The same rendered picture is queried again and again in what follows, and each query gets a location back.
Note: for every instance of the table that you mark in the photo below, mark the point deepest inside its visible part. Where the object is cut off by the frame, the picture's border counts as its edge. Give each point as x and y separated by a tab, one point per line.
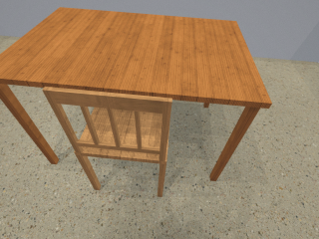
181	58

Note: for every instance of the chair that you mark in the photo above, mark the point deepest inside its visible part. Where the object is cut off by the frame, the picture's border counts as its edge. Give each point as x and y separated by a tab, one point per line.
121	126

